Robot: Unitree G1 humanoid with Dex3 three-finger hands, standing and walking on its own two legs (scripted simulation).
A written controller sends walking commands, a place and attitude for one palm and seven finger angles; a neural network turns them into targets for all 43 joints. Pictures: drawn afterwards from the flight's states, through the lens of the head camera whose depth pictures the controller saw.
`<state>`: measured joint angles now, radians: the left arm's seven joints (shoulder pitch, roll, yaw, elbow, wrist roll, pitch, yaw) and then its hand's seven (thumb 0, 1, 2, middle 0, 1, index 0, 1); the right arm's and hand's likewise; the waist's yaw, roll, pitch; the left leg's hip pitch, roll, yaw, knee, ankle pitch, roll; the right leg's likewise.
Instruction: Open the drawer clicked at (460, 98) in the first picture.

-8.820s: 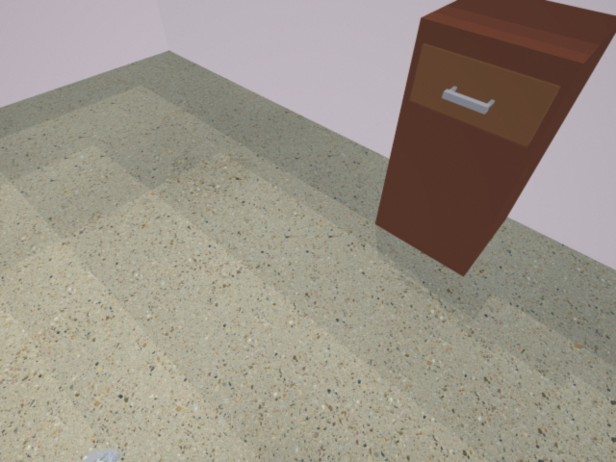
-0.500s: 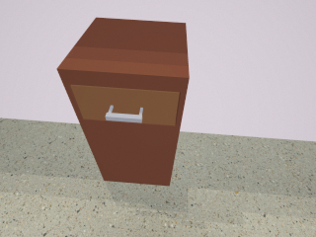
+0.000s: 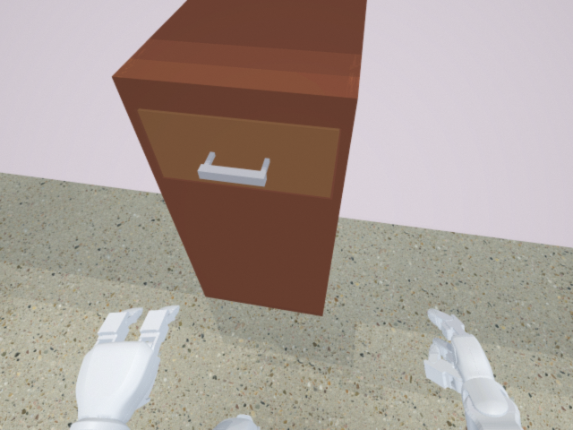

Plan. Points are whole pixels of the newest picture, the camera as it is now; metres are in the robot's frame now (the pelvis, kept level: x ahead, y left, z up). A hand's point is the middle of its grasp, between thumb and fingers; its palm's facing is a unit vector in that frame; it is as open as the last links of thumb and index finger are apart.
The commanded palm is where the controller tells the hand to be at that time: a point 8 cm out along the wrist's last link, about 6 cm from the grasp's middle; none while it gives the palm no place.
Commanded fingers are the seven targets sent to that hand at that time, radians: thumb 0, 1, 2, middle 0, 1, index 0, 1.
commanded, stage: raise the hand with hooked fingers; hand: left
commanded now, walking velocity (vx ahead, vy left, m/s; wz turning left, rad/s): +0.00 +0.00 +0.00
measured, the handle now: (235, 167) +0.57 +0.20 +0.00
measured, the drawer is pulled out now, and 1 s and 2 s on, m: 0.00 0.00 0.00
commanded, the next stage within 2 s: move the hooked fingers above the handle in 1.42 s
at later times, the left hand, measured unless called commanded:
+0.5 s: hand (146, 282) +0.27 +0.24 +0.05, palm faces +0.06 -0.09 -0.99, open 11.9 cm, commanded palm +0.25 +0.24 +0.11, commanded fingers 0.00 -0.27 0.40 -0.28 -1.05 -0.28 -1.05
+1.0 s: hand (121, 215) +0.33 +0.28 +0.12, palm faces +0.06 -0.08 -0.99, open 13.8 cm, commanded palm +0.31 +0.28 +0.18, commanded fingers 0.00 -0.50 0.30 -0.30 -1.20 -0.30 -1.20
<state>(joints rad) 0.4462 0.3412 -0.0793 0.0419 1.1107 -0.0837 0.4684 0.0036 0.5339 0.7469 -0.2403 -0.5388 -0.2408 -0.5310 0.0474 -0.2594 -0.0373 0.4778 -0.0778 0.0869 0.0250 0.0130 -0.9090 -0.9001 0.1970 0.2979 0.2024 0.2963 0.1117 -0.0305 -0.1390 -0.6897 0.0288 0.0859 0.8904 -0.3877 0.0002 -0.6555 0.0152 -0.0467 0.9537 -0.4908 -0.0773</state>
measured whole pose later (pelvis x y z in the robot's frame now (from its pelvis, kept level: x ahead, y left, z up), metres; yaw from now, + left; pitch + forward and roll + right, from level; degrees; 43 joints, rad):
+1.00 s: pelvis +0.02 +0.05 +0.04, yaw -2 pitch +3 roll +0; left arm -0.08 0.45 -0.10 0.09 0.95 0.11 0.10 0.00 -0.48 0.31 -0.32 -1.19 -0.32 -1.19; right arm 0.10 -0.20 0.03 0.58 0.00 0.16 -0.02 0.01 -0.91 -0.90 0.20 0.30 0.21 0.30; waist 0.08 0.06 -0.05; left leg -0.34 -0.05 0.00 0.59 -0.30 0.04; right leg -0.28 0.00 -0.01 0.59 -0.35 -0.01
